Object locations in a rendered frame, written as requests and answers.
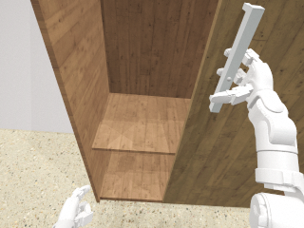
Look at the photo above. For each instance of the right robot upper arm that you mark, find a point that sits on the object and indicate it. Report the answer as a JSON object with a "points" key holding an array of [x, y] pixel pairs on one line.
{"points": [[276, 211]]}

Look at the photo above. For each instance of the left robot hand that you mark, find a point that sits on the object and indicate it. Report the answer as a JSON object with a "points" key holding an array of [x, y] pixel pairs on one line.
{"points": [[73, 209]]}

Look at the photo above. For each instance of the right robot forearm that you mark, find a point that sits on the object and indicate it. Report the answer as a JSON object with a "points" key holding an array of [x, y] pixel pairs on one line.
{"points": [[276, 145]]}

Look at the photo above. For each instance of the right robot hand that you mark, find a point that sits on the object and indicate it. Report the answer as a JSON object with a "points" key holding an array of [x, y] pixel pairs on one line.
{"points": [[258, 77]]}

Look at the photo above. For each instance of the handle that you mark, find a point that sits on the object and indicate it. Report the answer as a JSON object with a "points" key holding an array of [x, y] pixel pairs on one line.
{"points": [[246, 31]]}

